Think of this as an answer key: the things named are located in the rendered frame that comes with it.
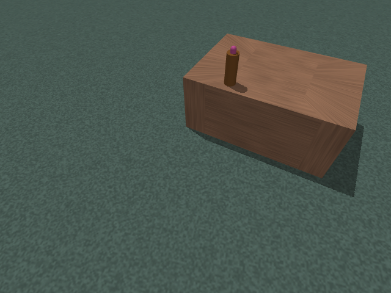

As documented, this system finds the bottle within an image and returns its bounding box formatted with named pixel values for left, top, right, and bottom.
left=224, top=46, right=239, bottom=87

